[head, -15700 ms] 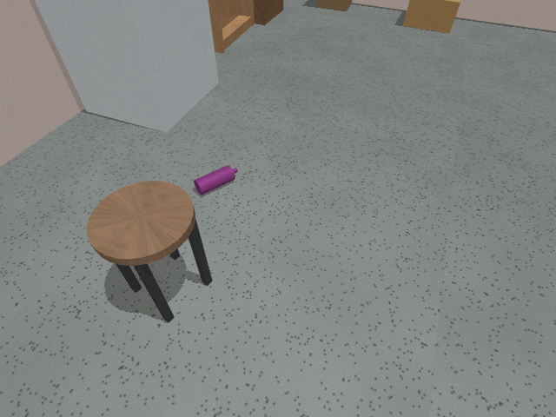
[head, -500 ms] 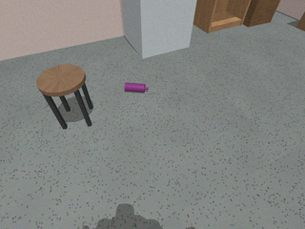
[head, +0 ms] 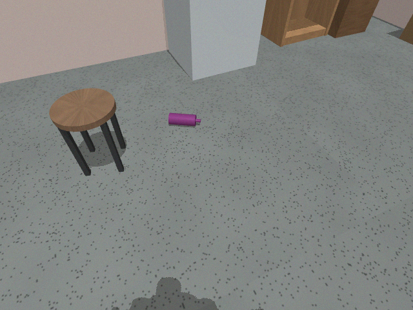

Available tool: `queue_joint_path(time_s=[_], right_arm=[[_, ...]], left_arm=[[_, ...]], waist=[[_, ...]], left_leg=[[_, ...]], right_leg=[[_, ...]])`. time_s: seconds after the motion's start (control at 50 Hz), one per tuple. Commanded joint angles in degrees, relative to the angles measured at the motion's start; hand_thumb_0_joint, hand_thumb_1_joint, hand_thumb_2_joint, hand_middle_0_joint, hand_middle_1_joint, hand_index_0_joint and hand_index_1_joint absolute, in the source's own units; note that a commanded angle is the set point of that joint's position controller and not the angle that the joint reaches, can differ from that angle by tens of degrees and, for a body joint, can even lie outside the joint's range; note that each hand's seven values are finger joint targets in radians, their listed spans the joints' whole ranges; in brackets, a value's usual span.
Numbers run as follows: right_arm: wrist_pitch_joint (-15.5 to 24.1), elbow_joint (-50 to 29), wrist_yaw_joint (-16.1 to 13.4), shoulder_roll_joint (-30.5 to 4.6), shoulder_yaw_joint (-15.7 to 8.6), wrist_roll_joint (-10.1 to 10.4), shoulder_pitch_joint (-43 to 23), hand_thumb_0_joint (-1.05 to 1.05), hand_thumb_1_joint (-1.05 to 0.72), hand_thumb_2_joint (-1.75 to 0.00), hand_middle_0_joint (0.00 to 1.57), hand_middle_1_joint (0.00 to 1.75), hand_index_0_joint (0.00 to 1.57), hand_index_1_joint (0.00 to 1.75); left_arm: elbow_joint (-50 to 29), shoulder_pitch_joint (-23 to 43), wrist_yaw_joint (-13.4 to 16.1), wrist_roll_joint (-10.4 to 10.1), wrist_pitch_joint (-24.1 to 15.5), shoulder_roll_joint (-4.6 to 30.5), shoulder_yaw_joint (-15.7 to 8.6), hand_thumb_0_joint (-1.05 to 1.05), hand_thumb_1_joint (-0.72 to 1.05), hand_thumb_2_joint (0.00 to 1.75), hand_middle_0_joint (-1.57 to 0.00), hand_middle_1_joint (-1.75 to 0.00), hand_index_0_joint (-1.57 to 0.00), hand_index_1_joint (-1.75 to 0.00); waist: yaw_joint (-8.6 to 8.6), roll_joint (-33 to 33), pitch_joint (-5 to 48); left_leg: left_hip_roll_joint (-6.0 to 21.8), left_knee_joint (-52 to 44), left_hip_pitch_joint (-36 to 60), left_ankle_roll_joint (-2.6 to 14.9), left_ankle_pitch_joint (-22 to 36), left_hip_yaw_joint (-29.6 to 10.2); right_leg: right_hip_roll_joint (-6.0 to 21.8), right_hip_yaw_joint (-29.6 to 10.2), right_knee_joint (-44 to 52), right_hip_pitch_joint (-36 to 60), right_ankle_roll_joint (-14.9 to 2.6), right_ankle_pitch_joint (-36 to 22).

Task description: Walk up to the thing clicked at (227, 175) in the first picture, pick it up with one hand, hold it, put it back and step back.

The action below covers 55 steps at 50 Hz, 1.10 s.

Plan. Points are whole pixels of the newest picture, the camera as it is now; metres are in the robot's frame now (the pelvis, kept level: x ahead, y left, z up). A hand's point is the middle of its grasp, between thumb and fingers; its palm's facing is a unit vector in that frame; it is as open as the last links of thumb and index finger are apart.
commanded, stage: stand
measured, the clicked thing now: (185, 119) +1.50 +0.18 -0.74
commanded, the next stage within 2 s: walk up in 0.92 s
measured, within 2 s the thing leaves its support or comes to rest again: neither
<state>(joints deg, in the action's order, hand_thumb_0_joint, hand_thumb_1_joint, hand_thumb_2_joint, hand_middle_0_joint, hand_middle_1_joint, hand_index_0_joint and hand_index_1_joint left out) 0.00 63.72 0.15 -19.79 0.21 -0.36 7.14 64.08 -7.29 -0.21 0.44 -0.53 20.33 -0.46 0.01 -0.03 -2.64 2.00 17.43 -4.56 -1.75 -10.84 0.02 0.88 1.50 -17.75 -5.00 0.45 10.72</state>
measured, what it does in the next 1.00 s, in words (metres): stands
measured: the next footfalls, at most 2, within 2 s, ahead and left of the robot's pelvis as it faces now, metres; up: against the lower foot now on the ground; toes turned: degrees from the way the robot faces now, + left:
left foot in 1.18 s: +0.11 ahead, +0.15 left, +0.00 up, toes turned +5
right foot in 1.62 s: +0.41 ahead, -0.11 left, +0.00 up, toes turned -5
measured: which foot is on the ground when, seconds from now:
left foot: down 0.00-1.00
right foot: down 0.00-1.00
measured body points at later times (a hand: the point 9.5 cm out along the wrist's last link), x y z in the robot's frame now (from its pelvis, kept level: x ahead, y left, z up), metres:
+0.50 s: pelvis +0.00 +0.00 +0.00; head +0.01 +0.00 +0.45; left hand +0.07 +0.31 -0.13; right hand +0.07 -0.30 -0.13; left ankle -0.01 +0.14 -0.75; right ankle -0.01 -0.12 -0.75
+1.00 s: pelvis +0.01 +0.00 +0.00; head +0.00 +0.00 +0.45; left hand +0.07 +0.31 -0.13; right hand +0.07 -0.31 -0.13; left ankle -0.02 +0.14 -0.74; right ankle -0.01 -0.12 -0.74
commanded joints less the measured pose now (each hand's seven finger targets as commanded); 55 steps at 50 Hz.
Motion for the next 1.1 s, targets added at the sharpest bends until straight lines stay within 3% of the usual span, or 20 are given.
queue_joint_path(time_s=[0.0,0.32,0.88,0.9,0.92,0.94,0.96,0.98,1.0,1.02,1.04,1.06,1.08], right_arm=[[1.4,-3.3,-0.8,-12.3,-2.2,-0.2,-2.3,0.0,-0.9,-0.9,0.2,0.3,0.2,0.3],[1.5,-3.0,-0.7,-12.6,-2.3,-0.2,-2.4,0.0,-0.9,-0.9,0.2,0.3,0.2,0.3],[1.5,-3.3,-0.7,-12.5,-2.3,-0.3,-2.0,0.0,-0.9,-0.9,0.2,0.3,0.2,0.3],[2.7,-6.0,0.7,-17.4,-6.2,-1.1,1.1,0.0,-0.9,-0.9,0.2,0.3,0.2,0.3],[2.9,-5.9,1.3,-18.2,-6.9,-1.6,1.1,0.0,-0.9,-0.9,0.2,0.3,0.2,0.3],[2.8,-6.4,1.7,-17.5,-6.8,-1.8,-0.5,0.0,-0.9,-0.9,0.2,0.3,0.2,0.3],[2.9,-7.8,2.0,-17.1,-6.8,-1.7,-1.7,0.0,-0.9,-0.9,0.2,0.3,0.2,0.3],[3.0,-9.0,2.3,-15.7,-6.8,-1.9,-3.7,0.0,-0.9,-0.9,0.2,0.3,0.2,0.3],[3.3,-10.0,2.4,-14.2,-6.6,-1.9,-5.8,0.0,-0.9,-0.9,0.2,0.3,0.2,0.3],[3.7,-10.9,2.5,-12.9,-6.5,-1.9,-7.2,0.0,-0.9,-0.9,0.2,0.3,0.2,0.3],[4.0,-11.9,2.5,-12.6,-6.3,-1.9,-8.1,0.0,-0.9,-0.9,0.2,0.3,0.2,0.3],[4.2,-12.3,2.6,-13.3,-6.6,-1.8,-7.9,0.0,-0.9,-0.9,0.2,0.3,0.2,0.3],[4.4,-12.5,2.9,-13.9,-6.9,-1.7,-6.4,0.0,-0.9,-0.9,0.2,0.3,0.2,0.3]], left_arm=[[-3.1,2.4,0.8,0.2,-1.2,12.0,-2.1,0.0,0.9,0.9,-0.2,-0.3,-0.2,-0.3],[-3.0,1.5,0.7,0.2,-1.1,12.2,-2.1,0.0,0.9,0.9,-0.2,-0.3,-0.2,-0.3],[-3.2,1.9,0.8,0.2,-1.3,12.2,-2.0,0.0,0.9,0.9,-0.2,-0.3,-0.2,-0.3],[-6.3,-1.2,-1.0,1.4,-2.2,17.7,-5.9,0.0,0.9,0.9,-0.2,-0.3,-0.2,-0.3],[-5.5,-2.0,-1.6,1.9,-2.2,17.7,-6.3,0.0,0.9,0.9,-0.2,-0.3,-0.2,-0.3],[-6.0,-0.9,-2.0,2.0,-2.2,17.6,-6.6,0.0,0.9,0.9,-0.2,-0.3,-0.2,-0.3],[-7.0,-0.8,-2.5,2.1,-2.3,17.3,-6.8,0.0,0.9,0.9,-0.2,-0.3,-0.2,-0.3],[-7.1,-2.2,-2.7,1.9,-2.5,17.2,-7.0,0.0,0.9,0.9,-0.2,-0.3,-0.2,-0.3],[-7.0,-4.1,-2.6,2.0,-2.8,17.8,-7.4,0.0,0.9,0.9,-0.2,-0.3,-0.2,-0.3],[-6.4,-7.4,-2.5,2.1,-3.2,19.4,-7.9,0.0,0.9,0.9,-0.2,-0.3,-0.2,-0.3],[-6.8,-9.8,-2.4,2.4,-3.6,21.1,-8.5,0.0,0.9,0.9,-0.2,-0.3,-0.2,-0.3],[-7.4,-9.5,-2.3,2.3,-3.6,21.5,-8.7,0.0,0.9,0.9,-0.2,-0.3,-0.2,-0.3],[-8.8,-7.6,-2.4,2.3,-3.6,21.4,-8.8,0.0,0.9,0.9,-0.2,-0.3,-0.2,-0.3]], waist=[[-0.01,-0.3,3.0],[0.29,-0.4,3.3],[0.15,-0.4,4.0],[0.37,0.6,10.9],[0.95,-1.1,6.5],[1.3,-0.6,1.2],[1.76,-0.5,-1.6],[2.86,1.1,-4.6],[4.39,3.8,-7.1],[6.24,8.1,-7.1],[7.53,8.9,-6.2],[6.9,7.7,-5.8],[5.67,7.2,-4.3]], left_leg=[[5.6,-1.8,-0.7,2.58,9.2,-4.4],[5.9,-2.1,0.2,2.6,8.6,-4.7],[6.0,-1.6,-0.1,2.77,10.5,-4.4],[4.3,3.5,0.8,7.25,-18.2,-4.6],[4.9,4.1,-4.8,8.26,-29.1,-6.5],[4.4,4.3,-10.3,7.91,-31.3,-6.7],[4.3,5.5,-14.6,7.92,-30.7,-6.7],[3.6,8.2,-20.0,7.03,-25.8,-5.4],[1.2,13.2,-25.2,5.41,-17.8,-1.2],[-0.3,21.1,-32.2,3.81,-13.5,2.9],[1.6,23.5,-36.5,3.45,-17.3,0.5],[2.9,23.6,-35.6,3.37,-18.7,-1.0],[3.7,22.9,-31.0,3.64,-19.5,-2.3]], right_leg=[[7.1,-4.8,2.4,0.3,-1.58,-9.6],[6.9,-4.8,2.2,-0.4,-1.61,-8.2],[7.2,-4.9,1.8,0.8,-1.47,-10.7],[4.5,-4.3,-3.2,2.1,-4.04,17.7],[5.9,-6.9,-4.7,-2.6,-5.33,29.0],[6.7,-9.0,-4.0,-6.2,-5.94,32.5],[8.0,-11.4,-2.9,-7.1,-6.83,33.6],[9.6,-14.0,-0.9,-5.2,-7.95,32.9],[12.8,-17.8,2.7,-1.5,-9.97,31.2],[17.1,-23.2,7.5,7.1,-13.2,26.6],[21.4,-26.9,9.1,12.1,-15.98,17.4],[21.9,-26.9,8.7,12.2,-16.73,13.5],[20.4,-24.8,8.2,8.9,-16.04,15.4]])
